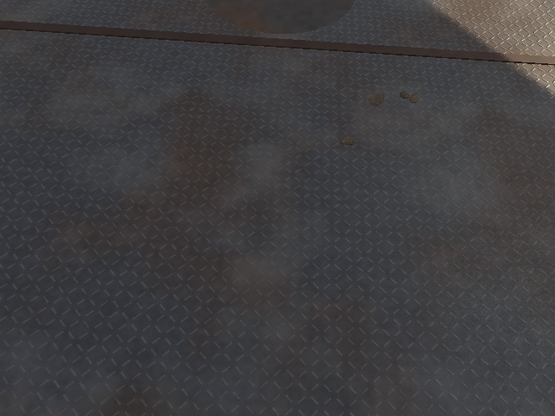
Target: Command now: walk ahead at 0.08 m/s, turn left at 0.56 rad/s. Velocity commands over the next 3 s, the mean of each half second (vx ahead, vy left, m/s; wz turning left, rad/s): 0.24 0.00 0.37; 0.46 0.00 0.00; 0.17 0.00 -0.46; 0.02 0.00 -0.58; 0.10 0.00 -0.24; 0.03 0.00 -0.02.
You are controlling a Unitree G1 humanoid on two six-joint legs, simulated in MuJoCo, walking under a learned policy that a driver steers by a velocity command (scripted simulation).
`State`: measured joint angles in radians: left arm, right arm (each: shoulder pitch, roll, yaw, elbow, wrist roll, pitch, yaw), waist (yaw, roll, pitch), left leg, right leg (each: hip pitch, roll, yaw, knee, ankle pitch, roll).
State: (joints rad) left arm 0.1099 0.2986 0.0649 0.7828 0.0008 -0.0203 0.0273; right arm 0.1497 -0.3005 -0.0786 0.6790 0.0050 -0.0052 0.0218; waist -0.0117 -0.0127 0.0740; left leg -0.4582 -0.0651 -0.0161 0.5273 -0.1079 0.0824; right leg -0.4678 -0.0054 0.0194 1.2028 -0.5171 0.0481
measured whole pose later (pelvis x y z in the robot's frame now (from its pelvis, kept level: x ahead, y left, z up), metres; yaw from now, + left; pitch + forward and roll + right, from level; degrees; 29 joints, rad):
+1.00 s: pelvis +0.34 +0.06 +0.02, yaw +9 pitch +2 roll +2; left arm 0.23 0.31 0.06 0.79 -0.02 -0.07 0.00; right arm 0.30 -0.26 -0.06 0.78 -0.01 -0.08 0.02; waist -0.02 -0.04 0.01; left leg -0.14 -0.05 0.05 0.29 -0.18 0.05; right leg -0.64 -0.11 0.04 1.06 -0.23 0.00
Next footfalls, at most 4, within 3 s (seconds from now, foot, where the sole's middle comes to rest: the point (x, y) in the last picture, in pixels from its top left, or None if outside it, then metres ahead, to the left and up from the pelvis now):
0.34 right None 0.13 -0.15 -0.76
0.76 left None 0.35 0.17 -0.76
1.22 right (285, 317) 0.65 -0.02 -0.76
1.70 left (196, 312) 0.66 0.20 -0.76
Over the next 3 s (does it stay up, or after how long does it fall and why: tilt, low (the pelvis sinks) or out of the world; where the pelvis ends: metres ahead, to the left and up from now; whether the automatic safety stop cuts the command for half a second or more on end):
stays up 0.67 0.05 0.00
